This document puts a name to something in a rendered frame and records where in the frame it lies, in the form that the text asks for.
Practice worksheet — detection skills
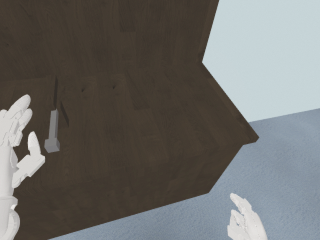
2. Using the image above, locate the left robot forearm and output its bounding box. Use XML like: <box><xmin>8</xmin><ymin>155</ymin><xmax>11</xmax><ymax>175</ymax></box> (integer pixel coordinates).
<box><xmin>0</xmin><ymin>196</ymin><xmax>20</xmax><ymax>240</ymax></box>

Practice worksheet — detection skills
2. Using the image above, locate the left robot hand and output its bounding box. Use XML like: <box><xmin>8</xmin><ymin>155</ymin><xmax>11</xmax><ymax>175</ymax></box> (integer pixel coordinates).
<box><xmin>0</xmin><ymin>94</ymin><xmax>45</xmax><ymax>197</ymax></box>

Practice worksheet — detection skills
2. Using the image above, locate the tap lever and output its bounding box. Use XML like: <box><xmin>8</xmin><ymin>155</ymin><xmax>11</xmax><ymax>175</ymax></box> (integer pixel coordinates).
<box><xmin>44</xmin><ymin>108</ymin><xmax>60</xmax><ymax>153</ymax></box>

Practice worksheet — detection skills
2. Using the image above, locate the counter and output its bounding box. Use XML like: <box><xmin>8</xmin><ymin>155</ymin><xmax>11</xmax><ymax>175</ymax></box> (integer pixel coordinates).
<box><xmin>0</xmin><ymin>0</ymin><xmax>259</xmax><ymax>240</ymax></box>

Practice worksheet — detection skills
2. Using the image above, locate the right robot hand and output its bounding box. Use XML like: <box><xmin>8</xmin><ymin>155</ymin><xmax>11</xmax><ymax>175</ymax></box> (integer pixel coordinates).
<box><xmin>227</xmin><ymin>193</ymin><xmax>268</xmax><ymax>240</ymax></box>

